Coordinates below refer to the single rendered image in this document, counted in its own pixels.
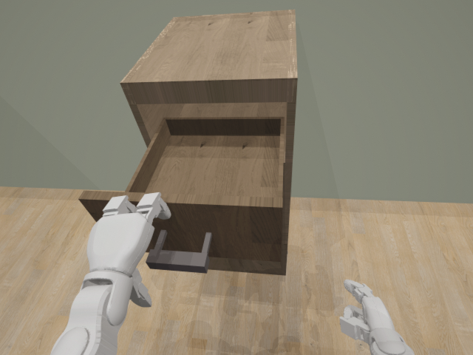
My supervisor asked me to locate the right robot forearm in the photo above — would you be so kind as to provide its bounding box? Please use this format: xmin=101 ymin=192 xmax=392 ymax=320
xmin=369 ymin=328 xmax=415 ymax=355

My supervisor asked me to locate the robot left hand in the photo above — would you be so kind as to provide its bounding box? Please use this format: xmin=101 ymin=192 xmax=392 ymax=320
xmin=86 ymin=192 xmax=171 ymax=308

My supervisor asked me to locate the left robot forearm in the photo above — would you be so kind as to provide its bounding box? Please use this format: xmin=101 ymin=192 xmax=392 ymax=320
xmin=50 ymin=270 xmax=134 ymax=355

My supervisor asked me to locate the cabinet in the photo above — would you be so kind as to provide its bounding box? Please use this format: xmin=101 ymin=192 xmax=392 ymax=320
xmin=120 ymin=10 xmax=298 ymax=276

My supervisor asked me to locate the handle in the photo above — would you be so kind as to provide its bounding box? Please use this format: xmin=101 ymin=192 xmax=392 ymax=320
xmin=146 ymin=230 xmax=212 ymax=274

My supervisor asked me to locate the robot right hand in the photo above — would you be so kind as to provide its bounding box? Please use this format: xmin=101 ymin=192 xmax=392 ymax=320
xmin=339 ymin=280 xmax=395 ymax=345

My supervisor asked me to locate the drawer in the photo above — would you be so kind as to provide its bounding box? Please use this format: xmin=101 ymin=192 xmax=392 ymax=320
xmin=78 ymin=117 xmax=285 ymax=262

